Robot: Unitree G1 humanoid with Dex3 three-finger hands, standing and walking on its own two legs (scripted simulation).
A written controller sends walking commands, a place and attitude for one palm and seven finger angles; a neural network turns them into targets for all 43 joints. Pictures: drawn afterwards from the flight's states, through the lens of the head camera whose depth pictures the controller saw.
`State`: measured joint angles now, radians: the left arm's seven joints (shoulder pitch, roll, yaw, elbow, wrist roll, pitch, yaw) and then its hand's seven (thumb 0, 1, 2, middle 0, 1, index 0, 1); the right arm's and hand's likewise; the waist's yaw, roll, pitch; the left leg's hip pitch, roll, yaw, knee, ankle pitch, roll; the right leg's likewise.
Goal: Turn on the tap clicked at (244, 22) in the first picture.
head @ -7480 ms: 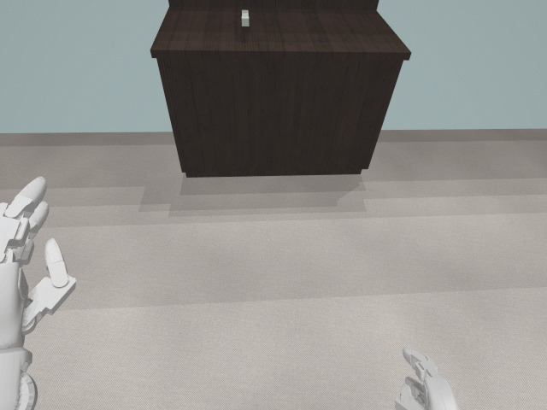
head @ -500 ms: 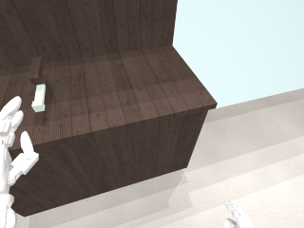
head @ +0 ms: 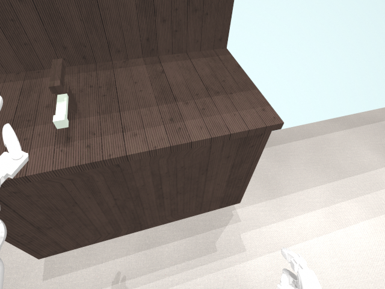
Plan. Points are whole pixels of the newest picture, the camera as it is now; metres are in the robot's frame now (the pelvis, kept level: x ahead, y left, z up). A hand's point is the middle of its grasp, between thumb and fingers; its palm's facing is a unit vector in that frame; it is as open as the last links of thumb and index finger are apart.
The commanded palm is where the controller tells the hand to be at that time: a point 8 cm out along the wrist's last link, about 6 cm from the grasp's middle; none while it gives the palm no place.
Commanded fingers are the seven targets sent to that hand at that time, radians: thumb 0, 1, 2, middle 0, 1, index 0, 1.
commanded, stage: look again from close up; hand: left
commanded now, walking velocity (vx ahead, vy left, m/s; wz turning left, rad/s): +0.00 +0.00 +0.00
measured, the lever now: (60, 121) +0.47 +0.41 +0.02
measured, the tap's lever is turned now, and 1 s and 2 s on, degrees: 0 0 0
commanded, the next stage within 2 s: shuffle to correct the standing spot in 0.12 s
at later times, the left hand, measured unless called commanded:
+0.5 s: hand (43, 146) +0.29 +0.30 +0.16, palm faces +0.42 -0.85 -0.32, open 7.4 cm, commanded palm +0.22 +0.32 +0.18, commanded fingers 0.00 0.90 0.90 -0.20 -0.30 -0.20 -0.30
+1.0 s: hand (40, 129) +0.33 +0.32 +0.16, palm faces +0.42 -0.84 -0.34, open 7.4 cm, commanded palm +0.26 +0.35 +0.18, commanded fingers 0.00 0.90 0.90 -0.20 -0.30 -0.20 -0.30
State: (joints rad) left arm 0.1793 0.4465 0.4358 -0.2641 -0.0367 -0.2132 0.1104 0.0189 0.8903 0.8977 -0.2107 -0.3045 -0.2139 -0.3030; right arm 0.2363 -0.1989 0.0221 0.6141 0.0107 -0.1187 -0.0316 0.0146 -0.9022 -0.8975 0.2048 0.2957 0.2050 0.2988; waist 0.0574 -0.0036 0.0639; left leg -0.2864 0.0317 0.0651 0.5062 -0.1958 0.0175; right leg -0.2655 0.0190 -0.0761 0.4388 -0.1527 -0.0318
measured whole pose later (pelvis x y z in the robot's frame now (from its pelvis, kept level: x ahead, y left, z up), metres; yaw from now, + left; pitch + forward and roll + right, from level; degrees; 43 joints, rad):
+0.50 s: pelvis +0.07 +0.04 +0.00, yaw +0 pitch +0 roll -1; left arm 0.38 0.34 0.35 -0.43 -0.04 -0.21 0.11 0.02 0.90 0.90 -0.20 -0.30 -0.21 -0.30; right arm 0.20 -0.19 0.03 0.55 -0.01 -0.13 -0.01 0.01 -0.90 -0.90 0.21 0.30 0.21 0.30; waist 0.03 -0.02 0.01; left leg -0.23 -0.03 0.08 0.56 -0.33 0.08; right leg -0.22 -0.03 -0.04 0.52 -0.29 0.02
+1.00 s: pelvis +0.10 +0.07 -0.01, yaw +0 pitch -2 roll -1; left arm 0.40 0.35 0.40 -0.50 -0.04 -0.21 0.13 0.02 0.89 0.90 -0.21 -0.30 -0.21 -0.30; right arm 0.21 -0.19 -0.01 0.58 0.00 -0.08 -0.01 0.02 -0.90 -0.90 0.20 0.30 0.20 0.30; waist 0.01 -0.04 0.09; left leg -0.22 -0.05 0.11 0.64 -0.39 0.12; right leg -0.38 -0.03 -0.01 1.08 -0.49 0.00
